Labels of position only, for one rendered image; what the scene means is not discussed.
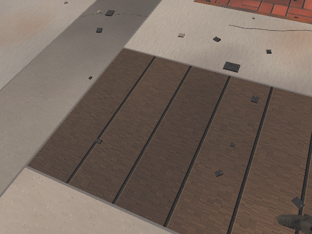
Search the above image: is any robot right hand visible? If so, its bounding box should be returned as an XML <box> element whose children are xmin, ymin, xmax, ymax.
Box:
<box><xmin>277</xmin><ymin>214</ymin><xmax>312</xmax><ymax>234</ymax></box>

